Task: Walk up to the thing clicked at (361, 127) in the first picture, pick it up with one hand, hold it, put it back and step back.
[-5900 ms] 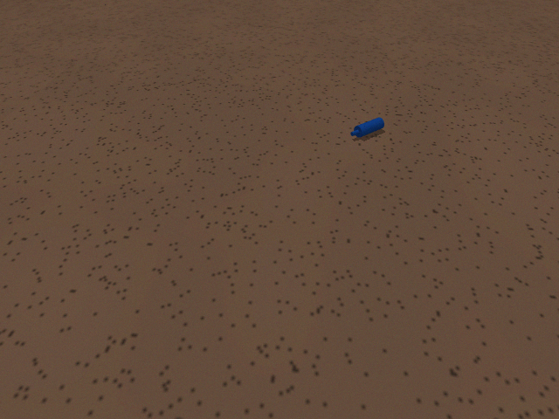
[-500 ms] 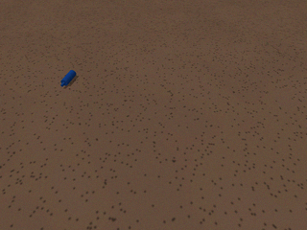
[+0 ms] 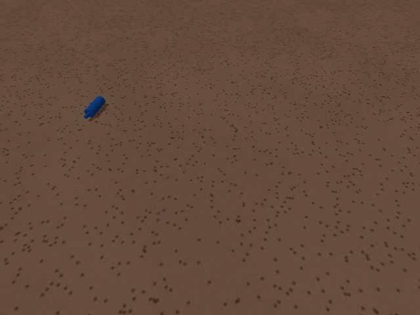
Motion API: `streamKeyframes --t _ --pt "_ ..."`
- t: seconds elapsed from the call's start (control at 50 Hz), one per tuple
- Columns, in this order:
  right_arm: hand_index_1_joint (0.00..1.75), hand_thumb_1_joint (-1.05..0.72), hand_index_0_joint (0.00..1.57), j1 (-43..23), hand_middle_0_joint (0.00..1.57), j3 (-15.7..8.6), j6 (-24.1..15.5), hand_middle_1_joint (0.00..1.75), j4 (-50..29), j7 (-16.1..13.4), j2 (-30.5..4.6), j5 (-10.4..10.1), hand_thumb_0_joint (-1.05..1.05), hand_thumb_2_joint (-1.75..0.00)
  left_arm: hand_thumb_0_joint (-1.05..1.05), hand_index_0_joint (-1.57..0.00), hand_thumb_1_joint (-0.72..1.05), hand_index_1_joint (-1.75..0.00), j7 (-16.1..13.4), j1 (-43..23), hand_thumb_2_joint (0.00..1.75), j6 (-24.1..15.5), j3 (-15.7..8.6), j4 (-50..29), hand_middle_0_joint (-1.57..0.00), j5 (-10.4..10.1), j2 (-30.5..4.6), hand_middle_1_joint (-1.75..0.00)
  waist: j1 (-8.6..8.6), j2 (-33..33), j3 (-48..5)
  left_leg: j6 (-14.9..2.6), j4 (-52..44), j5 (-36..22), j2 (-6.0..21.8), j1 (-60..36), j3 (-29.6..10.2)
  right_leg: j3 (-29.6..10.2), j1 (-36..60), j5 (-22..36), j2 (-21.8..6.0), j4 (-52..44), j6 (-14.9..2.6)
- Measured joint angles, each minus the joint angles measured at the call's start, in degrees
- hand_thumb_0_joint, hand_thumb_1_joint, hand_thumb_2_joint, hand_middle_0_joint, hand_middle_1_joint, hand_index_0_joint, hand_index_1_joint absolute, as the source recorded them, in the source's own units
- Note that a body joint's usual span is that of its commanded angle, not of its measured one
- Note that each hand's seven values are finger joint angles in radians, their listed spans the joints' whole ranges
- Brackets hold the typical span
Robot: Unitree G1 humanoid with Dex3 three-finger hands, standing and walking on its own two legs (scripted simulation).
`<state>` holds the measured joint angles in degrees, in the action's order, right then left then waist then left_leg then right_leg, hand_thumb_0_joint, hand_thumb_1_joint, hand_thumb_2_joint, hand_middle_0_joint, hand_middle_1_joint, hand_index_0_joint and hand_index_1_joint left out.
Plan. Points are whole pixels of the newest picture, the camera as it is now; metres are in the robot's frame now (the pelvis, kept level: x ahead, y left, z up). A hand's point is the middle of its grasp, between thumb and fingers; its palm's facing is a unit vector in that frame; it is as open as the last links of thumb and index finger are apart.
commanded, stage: stand
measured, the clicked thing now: (93, 108) +1.68 +0.88 -0.75
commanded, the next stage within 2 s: walk up in 0.06 s
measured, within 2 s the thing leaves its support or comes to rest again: neither
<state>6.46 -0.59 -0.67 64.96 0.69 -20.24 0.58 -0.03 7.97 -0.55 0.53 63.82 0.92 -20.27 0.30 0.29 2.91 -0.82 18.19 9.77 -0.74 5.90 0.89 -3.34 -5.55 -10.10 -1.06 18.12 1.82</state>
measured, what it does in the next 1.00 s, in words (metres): steps on the spot, turning left: left foot, then right foot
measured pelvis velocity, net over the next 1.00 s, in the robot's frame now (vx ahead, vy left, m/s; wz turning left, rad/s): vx -0.01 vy -0.02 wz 0.44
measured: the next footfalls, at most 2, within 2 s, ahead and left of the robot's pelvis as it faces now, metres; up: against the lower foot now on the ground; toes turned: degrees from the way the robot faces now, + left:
left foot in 0.54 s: -0.02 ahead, +0.10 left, +0.00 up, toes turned +25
right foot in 0.80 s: +0.10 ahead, -0.14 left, +0.00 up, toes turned +26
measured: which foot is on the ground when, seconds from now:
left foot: down 0.00-0.24, up 0.26-0.52, down 0.54-1.00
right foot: down 0.00-0.54, up 0.56-0.78, down 0.80-1.00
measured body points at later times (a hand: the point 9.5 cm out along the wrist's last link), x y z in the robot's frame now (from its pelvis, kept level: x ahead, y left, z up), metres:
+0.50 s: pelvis -0.02 -0.02 -0.01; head +0.03 +0.00 +0.43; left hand +0.00 +0.32 -0.13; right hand +0.14 -0.32 -0.12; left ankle -0.04 +0.12 -0.73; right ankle +0.00 -0.14 -0.75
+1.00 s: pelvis -0.01 -0.02 -0.02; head +0.02 -0.01 +0.43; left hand -0.08 +0.29 -0.14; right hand +0.22 -0.26 -0.13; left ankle -0.06 +0.08 -0.73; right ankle +0.05 -0.15 -0.75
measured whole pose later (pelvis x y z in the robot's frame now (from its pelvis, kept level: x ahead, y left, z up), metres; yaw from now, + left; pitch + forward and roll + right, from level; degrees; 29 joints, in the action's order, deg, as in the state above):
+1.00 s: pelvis -0.01 -0.02 -0.02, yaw +25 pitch -2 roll +1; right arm 11.2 -2.7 -0.1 49.0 0.0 -23.3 0.2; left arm 1.4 12.1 0.4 -3.0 51.0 2.5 -21.3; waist -2.0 -0.3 6.1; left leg -1.0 47.3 28.7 -1.7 20.1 -1.0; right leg 3.7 -15.0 -19.3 -5.3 36.3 1.0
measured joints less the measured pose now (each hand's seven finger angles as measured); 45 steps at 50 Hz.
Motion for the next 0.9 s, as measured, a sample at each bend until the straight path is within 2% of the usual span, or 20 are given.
streamKeyframes --t 0.1,0.14,0.2,0.24,0.26,0.3,0.32,0.38,0.42,0.48,0.54,0.56,0.6,0.64,0.68,0.76,0.8,0.82,0.84,0.9 --pt "0.3 -0.91 0.21 1.0 0.21 -0.61 0.2 0.3 -1.52 0.18 0.15 -0.26 0.0 -0.9 0.01 -0.2 0.91 -0.3 0.41 -0.78 0.9 0.65 -0.86 -0.68 -0.2 0.0 -0.36 -0.3 0.34 0.43 0.3 -0.07 1.2 0.16 -0.5 1.23 -1.06 1.07 -1.24 -1.13 -0.44 2.19 -0.24" --pt "0.3 -0.91 0.21 1.99 0.21 -1.26 0.36 0.3 -3.13 0.31 0.28 -0.3 0.0 -0.9 0.01 -0.2 0.91 -0.3 0.4 -1.92 0.9 1.17 -1.8 -2.15 -0.2 -0.08 -1.16 -0.3 0.42 1.09 1.17 -0.05 2.85 0.4 -1.06 2.82 -2.38 2.12 -3.06 -3.2 -0.76 5.58 -1.03" --pt "0.3 -0.91 0.21 3.06 0.21 -2.21 1.13 0.3 -5.01 0.16 -0.03 0.11 0.0 -0.89 0.01 -0.2 0.91 -0.3 0.31 -2.87 0.9 1.35 -3.05 -4.45 -0.2 -0.03 -2.07 -0.3 0.61 0.99 2.14 0.51 5.89 1.04 -1.22 5.54 -4.85 2.74 -5.2 -7.46 0.27 9.62 -2.4" --pt "0.3 -0.9 0.21 3.42 0.21 -2.71 1.84 0.31 -6.0 -0.08 -0.81 0.25 0.0 -0.89 0.01 -0.2 0.91 -0.3 0.29 -2.74 0.9 1.12 -3.64 -5.77 -0.2 0.25 -2.21 -0.3 0.38 0.15 2.47 1.14 9.08 2.21 -1.0 7.67 -6.3 3.95 -5.51 -3.86 0.78 9.31 -2.47" --pt "0.3 -0.9 0.21 3.4 0.21 -2.99 2.2 0.3 -6.4 -0.26 -1.31 0.26 0.0 -0.89 0.01 -0.2 0.91 -0.3 0.32 -2.59 0.9 1.05 -3.88 -6.22 -0.2 0.51 -2.04 -0.3 0.34 -0.56 2.69 0.87 12.4 4.08 -0.83 9.23 -6.71 4.79 -5.56 -4.12 1.07 9.54 -2.53" --pt "0.3 -0.91 0.21 3.54 0.21 -3.55 2.8 0.3 -7.56 -0.67 -1.84 0.63 0.0 -0.9 0.0 -0.2 0.91 -0.3 0.52 -2.15 0.9 1.32 -4.25 -7.16 -0.2 1.13 -1.86 -0.3 -0.07 -0.5 2.96 0.8 23.54 12.64 -1.29 13.33 -4.63 5.73 -5.73 -5.02 0.35 9.96 -2.99" --pt "0.3 -0.91 0.21 3.73 0.21 -3.76 2.89 0.3 -8.37 -0.68 -2.17 0.74 0.0 -0.9 0.01 -0.2 0.91 -0.3 0.54 -1.91 0.9 1.51 -4.36 -7.66 -0.2 1.2 -1.68 -0.3 -0.39 -0.28 3.21 0.93 28.75 14.79 -1.5 14.96 -3.64 5.99 -5.54 -5.03 -0.22 9.68 -3.16" --pt "0.3 -0.91 0.21 4.25 0.21 -4.23 2.6 0.3 -10.63 0.04 -3.48 0.81 0.0 -0.9 0.01 -0.2 0.91 -0.3 0.52 -1.16 0.9 1.55 -4.15 -8.97 -0.2 1.56 -1.11 -0.3 -0.74 -0.53 3.91 1.16 36.0 15.35 -0.37 17.24 -2.29 7.32 -4.82 -4.41 -1.27 8.18 -2.98" --pt "0.3 -0.91 0.21 4.59 0.21 -4.2 2.29 0.3 -11.48 0.54 -4.0 0.76 0.0 -0.9 0.01 -0.2 0.91 -0.3 0.76 -0.57 0.9 1.33 -4.07 -10.06 -0.2 1.93 -1.12 -0.3 -0.83 -0.47 4.3 1.17 33.88 15.95 0.97 16.62 -1.84 8.51 -4.62 -4.64 -1.84 8.21 -2.69" --pt "0.3 -0.91 0.21 5.16 0.21 -3.91 1.83 0.3 -12.08 0.7 -3.89 0.76 0.0 -0.9 0.01 -0.2 0.91 -0.3 1.27 0.4 0.9 1.4 -4.2 -11.95 -0.2 2.02 -1.75 -0.3 -1.22 0.61 4.62 1.06 25.57 15.58 2.06 13.8 -1.17 10.17 -5.16 -6.49 -3.2 10.86 -2.11" --pt "0.3 -0.91 0.21 6.02 0.21 -3.85 0.38 0.3 -12.59 0.1 -3.5 0.98 0.0 -0.9 0.01 -0.2 0.9 -0.3 1.59 1.35 0.9 2.41 -4.27 -13.28 -0.2 1.19 -2.82 -0.3 -1.33 2.25 4.59 0.57 14.15 5.53 1.28 9.19 0.07 11.24 -7.35 -10.99 -5.47 18.33 -1.12" --pt "0.3 -0.91 0.21 5.97 0.21 -3.92 -0.01 0.3 -12.56 -0.27 -2.79 1.32 0.0 -0.9 0.01 -0.2 0.9 -0.3 1.48 1.32 0.9 2.95 -4.47 -13.33 -0.2 0.94 -3.32 -0.3 -1.62 3.69 4.95 0.63 14.82 5.21 0.21 9.17 0.34 9.88 -8.67 -13.03 -6.19 22.27 -1.46" --pt "0.3 -0.91 0.21 6.35 0.21 -3.36 -0.43 0.3 -13.19 -0.66 -1.76 1.31 0.0 -0.9 0.01 -0.2 0.91 -0.3 1.17 1.37 0.9 4.23 -4.68 -13.03 -0.2 0.64 -3.61 -0.3 -1.52 4.58 4.85 0.39 16.75 6.72 -0.43 9.88 -0.54 6.47 -11.48 -19.09 -4.31 30.0 -1.82" --pt "0.3 -0.91 0.21 6.73 0.21 -2.63 -0.83 0.3 -13.95 -1.17 -1.08 1.08 0.0 -0.9 0.01 -0.2 0.91 -0.3 1.19 1.58 0.9 4.86 -4.68 -12.84 -0.2 0.31 -3.73 -0.3 -1.38 4.66 4.57 0.23 16.62 6.85 -0.47 9.86 -1.74 4.76 -13.65 -20.95 -2.72 35.14 -2.22" --pt "0.3 -0.91 0.21 6.85 0.21 -2.12 -1.04 0.3 -14.8 -1.63 -0.94 0.97 0.0 -0.89 0.01 -0.2 0.91 -0.3 1.39 2.02 0.9 4.73 -4.71 -12.82 -0.2 0.09 -3.53 -0.3 -1.49 4.28 4.29 0.41 16.3 6.62 -0.35 9.91 -2.59 4.06 -14.71 -19.99 -2.39 35.5 -2.46" --pt "0.3 -0.9 0.21 6.19 0.21 -1.68 -0.94 0.31 -16.57 -1.8 -1.45 1.0 0.0 -0.89 0.01 -0.2 0.91 -0.3 1.69 3.03 0.9 4.07 -4.82 -12.75 -0.2 0.12 -3.01 -0.3 -1.25 2.58 3.99 1.0 17.91 7.1 0.05 11.25 -4.37 3.43 -13.47 -18.69 -2.18 28.55 -2.46" --pt "0.3 -0.9 0.21 5.77 0.21 -1.49 -0.53 0.31 -17.33 -1.65 -1.91 0.77 0.0 -0.89 0.01 -0.2 0.91 -0.3 1.51 3.35 0.9 3.46 -4.83 -12.63 -0.2 0.13 -2.86 -0.3 -1.27 1.52 3.8 1.56 20.25 8.09 0.31 12.64 -5.39 3.77 -11.05 -15.07 -1.61 22.01 -2.89" --pt "0.3 -0.9 0.21 5.37 0.21 -1.47 -0.15 0.31 -17.5 -1.59 -2.29 0.5 0.0 -0.89 0.01 -0.2 0.91 -0.3 1.29 3.35 0.9 3.01 -4.88 -12.41 -0.2 0.31 -2.58 -0.3 -1.39 0.5 3.92 1.95 21.88 8.83 0.77 13.37 -6.06 4.26 -10.19 -10.44 -1.01 19.73 -2.27" --pt "0.3 -0.9 0.21 4.88 0.21 -1.56 0.33 0.31 -17.44 -1.61 -2.65 0.15 0.0 -0.89 0.01 -0.2 0.91 -0.3 1.1 3.33 0.9 2.58 -4.8 -12.19 -0.2 0.69 -2.11 -0.3 -1.24 -0.89 4.12 1.6 23.51 9.31 1.26 14.06 -7.15 5.27 -9.81 -9.25 -0.38 19.52 -1.59" --pt "0.3 -0.9 0.21 4.17 0.21 -1.9 1.47 0.3 -16.66 -1.78 -2.53 -0.35 0.0 -0.89 0.01 -0.2 0.91 -0.3 1.31 3.71 0.9 2.01 -4.22 -12.12 -0.2 1.14 -1.58 -0.3 -1.8 -0.88 3.58 0.3 32.66 18.96 -1.0 16.54 -6.4 6.0 -9.93 -10.25 -1.84 20.39 -1.44"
